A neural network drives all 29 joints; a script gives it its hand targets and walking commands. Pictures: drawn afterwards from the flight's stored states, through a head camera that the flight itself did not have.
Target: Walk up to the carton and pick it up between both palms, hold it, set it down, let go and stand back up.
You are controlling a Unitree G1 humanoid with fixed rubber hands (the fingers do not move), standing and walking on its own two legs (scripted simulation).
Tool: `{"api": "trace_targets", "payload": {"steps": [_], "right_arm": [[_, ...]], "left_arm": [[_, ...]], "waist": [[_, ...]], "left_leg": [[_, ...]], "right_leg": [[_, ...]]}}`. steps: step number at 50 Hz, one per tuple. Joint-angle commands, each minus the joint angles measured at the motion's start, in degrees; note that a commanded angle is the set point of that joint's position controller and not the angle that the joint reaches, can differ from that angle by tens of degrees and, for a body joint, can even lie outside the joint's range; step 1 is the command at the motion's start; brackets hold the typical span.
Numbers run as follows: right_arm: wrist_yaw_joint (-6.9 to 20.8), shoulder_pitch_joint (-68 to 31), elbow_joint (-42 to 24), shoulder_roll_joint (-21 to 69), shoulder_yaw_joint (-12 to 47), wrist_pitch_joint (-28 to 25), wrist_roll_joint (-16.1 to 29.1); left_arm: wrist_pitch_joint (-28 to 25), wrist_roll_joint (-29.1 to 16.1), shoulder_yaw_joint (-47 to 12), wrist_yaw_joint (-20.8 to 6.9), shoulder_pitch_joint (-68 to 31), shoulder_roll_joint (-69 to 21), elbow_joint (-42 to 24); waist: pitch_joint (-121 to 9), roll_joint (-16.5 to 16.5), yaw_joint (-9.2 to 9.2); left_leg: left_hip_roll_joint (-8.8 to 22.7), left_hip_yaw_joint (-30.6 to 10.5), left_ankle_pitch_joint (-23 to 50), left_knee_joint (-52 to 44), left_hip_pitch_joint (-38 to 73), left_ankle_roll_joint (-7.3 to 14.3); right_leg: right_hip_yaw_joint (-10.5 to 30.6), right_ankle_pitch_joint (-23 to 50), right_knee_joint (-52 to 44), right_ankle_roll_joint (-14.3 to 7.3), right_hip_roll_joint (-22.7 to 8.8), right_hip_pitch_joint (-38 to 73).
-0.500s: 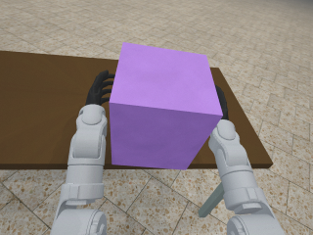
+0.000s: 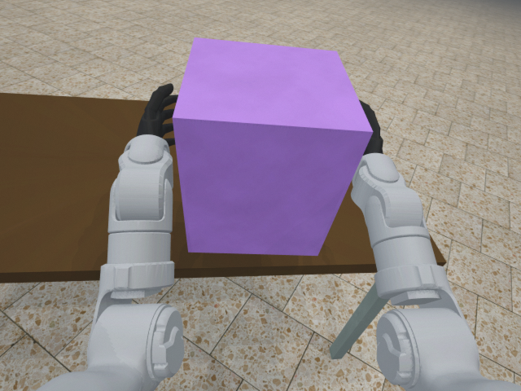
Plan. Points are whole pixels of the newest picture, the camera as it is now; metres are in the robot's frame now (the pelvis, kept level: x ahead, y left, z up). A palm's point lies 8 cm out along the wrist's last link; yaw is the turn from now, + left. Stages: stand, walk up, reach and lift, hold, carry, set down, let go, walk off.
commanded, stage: reach and lift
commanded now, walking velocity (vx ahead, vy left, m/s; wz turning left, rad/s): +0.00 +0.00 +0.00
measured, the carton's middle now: (260, 154) +0.41 -0.01 +0.18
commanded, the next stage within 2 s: hold in 0.60 s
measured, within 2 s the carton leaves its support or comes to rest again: neither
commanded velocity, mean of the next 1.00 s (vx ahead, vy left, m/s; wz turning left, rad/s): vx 0.00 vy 0.00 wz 0.00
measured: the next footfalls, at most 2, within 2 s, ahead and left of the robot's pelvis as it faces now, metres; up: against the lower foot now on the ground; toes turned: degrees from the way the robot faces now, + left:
none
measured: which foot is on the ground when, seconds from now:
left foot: down 0.00-1.00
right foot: down 0.00-1.00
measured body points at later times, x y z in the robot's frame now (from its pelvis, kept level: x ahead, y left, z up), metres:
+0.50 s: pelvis +0.01 +0.00 +0.00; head -0.02 +0.05 +0.45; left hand +0.41 +0.14 +0.23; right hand +0.40 -0.16 +0.23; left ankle +0.05 +0.12 -0.75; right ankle +0.02 -0.11 -0.75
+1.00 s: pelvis +0.02 +0.00 +0.00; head -0.03 +0.05 +0.45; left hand +0.40 +0.15 +0.25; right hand +0.39 -0.16 +0.26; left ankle +0.05 +0.12 -0.75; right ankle +0.02 -0.11 -0.75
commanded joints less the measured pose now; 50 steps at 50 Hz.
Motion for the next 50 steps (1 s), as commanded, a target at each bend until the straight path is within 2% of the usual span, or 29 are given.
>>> {"api": "trace_targets", "payload": {"steps": [1, 4, 6, 9, 12, 14, 18, 25, 28, 30, 33, 35, 39, 42, 46, 49, 50], "right_arm": [[1.75, -41.52, -13.81, 17.70, 15.38, -2.64, 3.49], [1.78, -41.95, -12.56, 17.77, 14.73, -1.98, 3.41], [1.87, -42.63, -12.68, 18.05, 14.78, -1.90, 3.46], [1.68, -42.31, -13.57, 17.64, 15.64, -1.76, 4.33], [0.97, -41.42, -13.83, 17.37, 16.29, -1.23, 5.13], [0.79, -41.76, -14.11, 17.37, 17.09, -0.71, 5.70], [0.20, -41.13, -15.74, 17.12, 18.41, -0.16, 7.75], [-0.17, -42.48, -16.80, 15.86, 19.01, 0.80, 9.10], [-0.52, -40.68, -17.56, 15.48, 19.55, 1.16, 10.33], [-0.88, -40.93, -17.73, 15.19, 19.85, 1.79, 11.10], [-1.35, -40.45, -19.28, 14.67, 20.54, 2.43, 12.47], [-1.70, -40.52, -19.59, 14.89, 20.67, 3.07, 12.48], [-1.83, -42.40, -19.97, 14.08, 20.21, 3.86, 12.71], [-1.78, -41.73, -19.64, 13.71, 19.99, 4.32, 13.38], [-1.91, -43.43, -17.84, 13.41, 19.67, 5.49, 14.20], [-2.01, -43.60, -17.94, 13.77, 19.31, 5.89, 14.40], [-2.07, -43.92, -17.66, 13.66, 19.45, 6.17, 14.09]], "left_arm": [[-3.88, -9.37, -21.60, -8.99, -38.98, -24.34, -7.57], [-3.83, -9.48, -21.87, -9.20, -41.13, -24.04, -7.89], [-3.94, -9.85, -22.00, -9.05, -41.45, -24.59, -7.91], [-3.64, -9.75, -22.66, -8.79, -41.00, -25.25, -9.12], [-3.42, -9.71, -22.87, -9.24, -40.66, -25.38, -10.67], [-3.05, -9.93, -22.94, -9.41, -41.23, -25.13, -11.42], [-1.99, -9.73, -23.11, -9.53, -39.86, -25.18, -13.12], [-0.08, -9.80, -23.43, -9.41, -39.60, -24.70, -15.06], [0.73, -10.04, -24.66, -9.20, -38.97, -25.10, -17.79], [1.49, -9.94, -24.10, -9.57, -37.95, -24.78, -17.07], [2.08, -10.73, -25.45, -9.69, -37.86, -25.11, -19.69], [2.63, -10.89, -25.26, -9.85, -38.48, -24.68, -20.42], [3.78, -10.92, -25.37, -9.72, -38.87, -24.81, -20.30], [4.56, -11.23, -25.51, -9.38, -38.29, -24.83, -20.89], [5.27, -11.34, -24.21, -9.70, -39.71, -24.09, -19.12], [5.53, -11.65, -24.36, -9.66, -40.40, -24.66, -19.96], [5.71, -11.56, -24.10, -9.62, -41.03, -24.52, -20.01]], "waist": [[-28.08, 7.56, -0.97], [-26.46, 8.30, -1.51], [-26.85, 8.34, -1.26], [-29.78, 8.99, -1.39], [-29.83, 9.49, -1.81], [-29.97, 8.29, -1.64], [-29.79, 8.94, -0.98], [-28.53, 8.57, -0.47], [-28.78, 9.42, -0.82], [-27.56, 9.23, -0.79], [-28.79, 9.10, -1.01], [-28.93, 9.11, -1.06], [-27.10, 9.15, -0.91], [-27.25, 9.49, -0.89], [-25.57, 7.95, -0.66], [-26.52, 8.95, -1.11], [-27.03, 8.62, -0.69]], "left_leg": [[-3.50, 3.86, 6.20, -1.65, 8.69, -0.16], [-3.55, 3.78, 3.11, -2.45, 6.93, -0.13], [-3.57, 3.99, 2.38, -2.52, 6.79, -0.10], [-3.40, 3.43, 8.34, -1.35, 9.52, -0.52], [-3.46, 3.41, 10.86, -1.03, 10.40, -1.15], [-3.59, 3.47, 10.69, -1.05, 10.43, -0.91], [-3.87, 3.40, 13.95, -0.71, 10.70, -1.01], [-3.50, 3.56, 12.23, -1.55, 11.26, -1.03], [-3.27, 3.31, 17.09, -0.47, 13.85, -1.83], [-3.46, 3.38, 16.64, -0.56, 13.85, -1.85], [-3.38, 3.44, 19.19, -0.11, 14.83, -2.37], [-3.51, 3.52, 18.51, -0.24, 14.45, -2.02], [-3.22, 3.63, 15.43, -0.91, 13.50, -1.98], [-3.22, 3.78, 17.52, -0.64, 13.98, -2.29], [-3.28, 4.13, 14.50, -1.10, 13.05, -1.96], [-3.28, 4.11, 14.33, -1.04, 12.80, -2.01], [-3.22, 4.06, 14.48, -1.07, 13.04, -1.79]], "right_leg": [[-1.70, 6.42, -0.65, 1.91, 2.64, 4.68], [-1.97, 3.45, -0.73, 1.96, 2.74, 3.86], [-2.03, 2.29, -0.55, 1.87, 2.57, 2.94], [-1.68, 6.78, -0.56, 1.51, 2.86, 3.51], [-1.72, 8.58, -0.97, 1.43, 2.93, 4.00], [-1.66, 8.59, -0.97, 1.61, 2.73, 3.75], [-1.17, 12.29, -0.60, 1.74, 2.52, 5.82], [-1.24, 8.87, -1.13, 1.73, 2.87, 4.72], [-0.99, 12.06, -1.31, 1.30, 2.84, 4.74], [-0.88, 11.98, -1.52, 1.62, 2.80, 5.08], [-0.67, 13.27, -1.63, 1.54, 3.09, 5.08], [-0.67, 13.52, -1.58, 1.47, 2.91, 5.37], [-0.84, 9.37, -1.91, 1.41, 3.01, 4.46], [-0.69, 10.71, -1.79, 1.27, 3.06, 4.89], [-0.77, 8.20, -2.00, 1.59, 3.07, 4.26], [-0.34, 8.02, -1.89, 1.37, 3.19, 4.51], [-0.58, 7.90, -1.88, 1.34, 3.07, 4.71]]}}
